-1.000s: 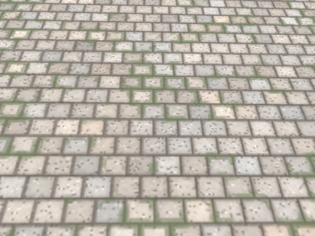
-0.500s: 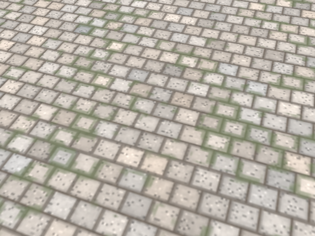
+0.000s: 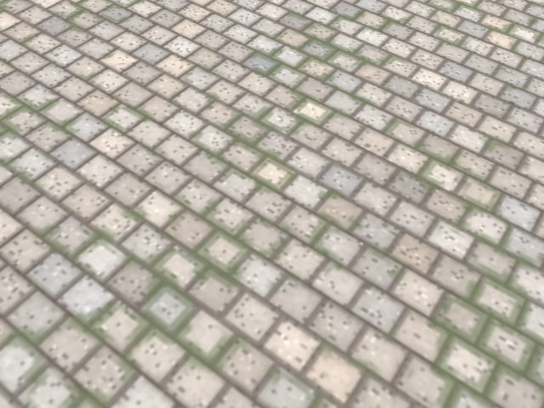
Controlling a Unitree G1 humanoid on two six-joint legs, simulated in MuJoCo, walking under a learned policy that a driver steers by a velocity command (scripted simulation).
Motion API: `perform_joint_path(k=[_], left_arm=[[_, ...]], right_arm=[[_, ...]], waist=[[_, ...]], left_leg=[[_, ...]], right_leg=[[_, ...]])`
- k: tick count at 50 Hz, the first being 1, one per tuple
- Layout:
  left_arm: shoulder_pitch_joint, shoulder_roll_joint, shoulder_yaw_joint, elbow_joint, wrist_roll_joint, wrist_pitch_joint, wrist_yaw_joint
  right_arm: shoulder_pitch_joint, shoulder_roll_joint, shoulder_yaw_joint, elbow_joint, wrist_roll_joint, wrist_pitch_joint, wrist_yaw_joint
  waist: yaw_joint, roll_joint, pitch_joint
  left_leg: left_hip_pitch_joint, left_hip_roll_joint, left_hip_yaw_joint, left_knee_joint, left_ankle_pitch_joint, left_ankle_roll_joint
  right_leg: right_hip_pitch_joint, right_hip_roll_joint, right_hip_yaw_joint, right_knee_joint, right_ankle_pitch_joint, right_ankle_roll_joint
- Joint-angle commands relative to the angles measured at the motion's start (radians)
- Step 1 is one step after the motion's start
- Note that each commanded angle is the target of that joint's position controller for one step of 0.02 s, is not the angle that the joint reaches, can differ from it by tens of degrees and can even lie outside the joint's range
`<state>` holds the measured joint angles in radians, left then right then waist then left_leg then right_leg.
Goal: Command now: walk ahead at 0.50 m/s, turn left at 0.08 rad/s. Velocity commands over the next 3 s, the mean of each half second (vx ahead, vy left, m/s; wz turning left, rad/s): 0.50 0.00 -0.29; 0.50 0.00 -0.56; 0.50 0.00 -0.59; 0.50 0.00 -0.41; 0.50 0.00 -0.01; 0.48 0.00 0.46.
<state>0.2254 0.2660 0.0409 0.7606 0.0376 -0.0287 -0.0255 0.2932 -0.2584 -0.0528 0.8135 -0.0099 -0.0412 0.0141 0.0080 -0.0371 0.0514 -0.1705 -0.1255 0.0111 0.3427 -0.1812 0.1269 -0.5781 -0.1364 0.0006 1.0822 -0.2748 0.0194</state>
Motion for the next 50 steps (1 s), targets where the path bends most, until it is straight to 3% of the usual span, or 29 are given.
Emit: perform_joint_path(k=[1,6,11,14,15,16,17,18,19,20,21,22,23,24,27,33,37,39,41,42,43,44,45,46,47,49,50], left_arm=[[0.052,0.068,0.019,-0.020,-0.006,0.015,-0.009],[-0.076,0.061,0.017,-0.046,-0.018,0.009,-0.014],[-0.188,0.042,0.003,-0.088,-0.006,-0.002,-0.027],[-0.135,0.050,0.005,-0.086,-0.007,-0.002,-0.023],[-0.067,0.066,0.012,-0.070,-0.006,-0.003,-0.019],[0.051,0.090,0.023,-0.037,-0.004,-0.008,-0.014],[0.200,0.120,0.040,0.004,0.008,-0.017,-0.007],[0.316,0.234,0.076,0.018,0.017,-0.014,0.009],[0.253,0.277,0.087,0.007,-0.010,-0.006,0.007],[0.204,0.247,0.086,0.007,-0.042,-0.002,0.003],[0.154,0.198,0.074,-0.001,-0.040,0.001,0.007],[0.120,0.145,0.059,0.002,-0.034,0.003,0.009],[0.098,0.123,0.051,0.004,-0.036,-0.002,0.013],[0.083,0.117,0.046,0.001,-0.037,-0.007,0.015],[0.114,0.155,0.056,0.010,-0.039,-0.028,0.012],[0.211,0.172,0.066,0.022,-0.042,-0.021,0.019],[0.254,0.183,0.070,0.019,-0.027,-0.015,0.028],[0.222,0.195,0.073,0.004,-0.022,-0.015,0.035],[0.156,0.211,0.075,-0.014,-0.020,-0.020,0.033],[0.141,0.200,0.070,-0.015,-0.029,-0.027,0.025],[0.148,0.129,0.049,-0.042,-0.042,-0.039,0.016],[0.270,0.054,0.033,-0.073,-0.062,-0.035,0.017],[0.249,0.142,0.039,-0.041,-0.023,-0.018,0.027],[0.171,0.157,0.045,-0.039,-0.013,-0.011,0.019],[0.131,0.139,0.042,-0.046,-0.013,-0.008,0.009],[0.122,0.120,0.040,-0.046,0.000,0.013,-0.011],[0.123,0.111,0.038,-0.047,0.000,0.022,-0.017]], right_arm=[[0.043,-0.126,-0.026,-0.030,0.002,-0.036,0.000],[0.097,-0.118,-0.016,0.002,-0.008,-0.048,-0.007],[0.132,-0.107,-0.003,0.040,-0.013,-0.052,-0.029],[0.116,-0.140,-0.004,0.056,-0.020,-0.050,-0.044],[0.110,-0.159,-0.007,0.059,-0.024,-0.046,-0.049],[0.099,-0.176,-0.012,0.057,-0.029,-0.038,-0.051],[0.071,-0.188,-0.013,0.043,-0.022,-0.034,-0.051],[0.071,-0.139,0.003,-0.009,-0.004,-0.044,-0.045],[0.100,-0.098,0.005,-0.047,-0.002,-0.053,-0.026],[0.035,-0.123,0.007,-0.054,-0.027,-0.058,-0.020],[-0.010,-0.119,0.013,-0.074,-0.016,-0.069,-0.013],[-0.018,-0.116,0.013,-0.075,-0.016,-0.070,-0.012],[-0.024,-0.111,0.014,-0.084,-0.030,-0.054,-0.012],[0.001,-0.100,0.019,-0.080,-0.041,-0.032,-0.009],[-0.017,-0.080,0.025,-0.101,-0.045,0.001,-0.003],[-0.249,-0.072,0.035,-0.180,-0.033,0.000,0.006],[-0.345,-0.082,0.041,-0.218,-0.023,-0.015,0.008],[-0.317,-0.103,0.036,-0.220,-0.020,-0.024,0.005],[-0.169,-0.142,0.020,-0.178,-0.017,-0.033,-0.007],[-0.044,-0.171,0.006,-0.147,-0.024,-0.046,-0.018],[0.114,-0.244,-0.013,-0.140,-0.046,-0.053,-0.037],[0.106,-0.329,-0.034,-0.146,-0.054,-0.036,-0.043],[0.058,-0.252,-0.030,-0.147,-0.037,-0.022,-0.037],[0.003,-0.163,-0.009,-0.157,-0.029,-0.021,-0.034],[-0.032,-0.121,0.002,-0.150,-0.029,-0.023,-0.029],[-0.023,-0.105,0.007,-0.127,-0.023,-0.034,-0.029],[-0.009,-0.108,0.005,-0.116,-0.017,-0.044,-0.025]], waist=[[0.002,0.081,-0.029],[-0.045,0.085,0.019],[-0.073,0.077,0.063],[-0.034,0.116,0.007],[-0.003,0.135,-0.037],[0.048,0.141,-0.102],[0.127,0.114,-0.178],[0.161,-0.028,-0.286],[0.071,-0.212,-0.354],[0.077,-0.033,-0.276],[0.058,0.019,-0.155],[0.018,0.086,-0.068],[-0.010,0.086,-0.029],[-0.031,0.063,-0.033],[-0.037,0.020,-0.044],[0.053,-0.024,-0.028],[0.091,-0.031,-0.033],[0.063,-0.042,-0.039],[-0.013,-0.046,-0.084],[-0.082,0.006,-0.149],[-0.138,0.119,-0.297],[-0.061,0.349,-0.386],[-0.046,0.205,-0.293],[-0.048,0.093,-0.163],[-0.034,0.068,-0.093],[-0.013,0.148,-0.049],[-0.008,0.158,-0.051]], left_leg=[[0.053,0.270,-0.156,-0.189,0.389,0.089],[0.158,0.285,-0.066,-0.219,0.383,0.038],[0.270,0.317,0.020,-0.204,0.528,0.015],[0.327,0.328,0.074,-0.043,0.970,-0.019],[0.345,0.333,0.086,0.070,1.120,-0.026],[0.331,0.334,0.095,0.238,1.149,-0.029],[0.208,0.314,0.124,0.467,0.982,-0.037],[-0.072,0.220,0.161,0.840,0.547,-0.064],[-0.430,0.004,0.036,1.129,-0.327,-0.098],[-0.525,0.094,-0.109,1.144,-0.250,-0.083],[-0.538,0.138,-0.096,1.081,-0.175,-0.087],[-0.503,0.175,-0.081,0.980,-0.148,-0.092],[-0.463,0.195,-0.079,0.916,-0.149,-0.110],[-0.412,0.205,-0.071,0.870,-0.145,-0.127],[-0.404,0.209,-0.032,0.754,-0.100,-0.164],[-0.474,0.190,-0.013,0.434,0.135,-0.193],[-0.469,0.151,-0.020,0.307,0.136,-0.176],[-0.380,0.136,-0.041,0.234,0.094,-0.155],[-0.145,0.095,-0.033,0.167,0.019,-0.122],[0.042,0.123,-0.054,0.102,0.042,-0.094],[0.272,0.345,-0.270,0.066,-0.167,-0.041],[0.472,0.589,-0.725,-0.038,-0.232,0.079],[0.375,0.569,-0.784,-0.055,-0.371,0.092],[0.240,0.515,-0.615,-0.072,-0.349,0.067],[0.145,0.460,-0.468,-0.095,-0.210,0.044],[0.056,0.387,-0.276,-0.129,-0.018,0.010],[0.044,0.378,-0.230,-0.136,0.059,0.010]], right_leg=[[-0.057,-0.006,-0.019,-0.056,0.120,-0.002],[-0.143,0.050,0.025,-0.216,0.258,-0.030],[-0.132,0.096,-0.051,-0.404,0.265,-0.072],[0.016,0.174,-0.132,-0.470,0.141,-0.130],[0.085,0.207,-0.149,-0.475,0.086,-0.153],[0.204,0.233,-0.142,-0.508,0.057,-0.178],[0.421,0.220,-0.085,-0.589,0.099,-0.216],[0.692,-0.014,0.240,-0.606,0.064,-0.320],[0.882,-0.213,0.764,-0.724,0.241,-0.462],[0.825,-0.179,0.664,-0.744,0.196,-0.441],[0.683,-0.160,0.545,-0.776,0.203,-0.411],[0.551,-0.113,0.460,-0.810,0.257,-0.364],[0.461,-0.066,0.398,-0.827,0.320,-0.338],[0.406,-0.030,0.344,-0.846,0.353,-0.322],[0.356,0.022,0.280,-0.869,0.431,-0.317],[0.443,0.071,0.282,-0.842,0.434,-0.244],[0.541,0.043,0.341,-0.769,0.515,-0.238],[0.543,0.025,0.382,-0.728,0.527,-0.214],[0.482,0.044,0.393,-0.619,0.614,-0.174],[0.428,0.103,0.348,-0.450,0.604,-0.148],[0.319,0.162,0.263,-0.181,0.371,-0.122],[0.018,0.315,0.136,0.064,-0.294,-0.090],[-0.088,0.214,0.122,0.164,-0.250,-0.099],[-0.082,0.174,0.116,0.160,-0.150,-0.096],[-0.061,0.144,0.103,0.120,-0.091,-0.087],[-0.019,0.109,0.082,0.080,-0.059,-0.069],[-0.009,0.107,0.073,0.079,-0.045,-0.064]])
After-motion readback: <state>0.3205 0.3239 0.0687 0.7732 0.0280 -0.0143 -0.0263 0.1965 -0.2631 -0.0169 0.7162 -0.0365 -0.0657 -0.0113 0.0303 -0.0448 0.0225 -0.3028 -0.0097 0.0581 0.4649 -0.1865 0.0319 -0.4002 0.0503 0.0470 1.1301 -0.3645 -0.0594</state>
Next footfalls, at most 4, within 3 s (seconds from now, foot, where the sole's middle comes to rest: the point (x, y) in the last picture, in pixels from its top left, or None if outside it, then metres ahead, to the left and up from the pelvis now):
0.34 right None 0.35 -0.13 -0.78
0.86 left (295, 324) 0.68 -0.05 -0.78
1.38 right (419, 299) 0.77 -0.39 -0.78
1.90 left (450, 211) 1.08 -0.54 -0.78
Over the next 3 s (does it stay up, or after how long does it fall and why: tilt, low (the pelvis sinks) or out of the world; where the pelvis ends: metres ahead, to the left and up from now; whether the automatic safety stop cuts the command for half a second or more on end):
stays up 1.22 -0.94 -0.03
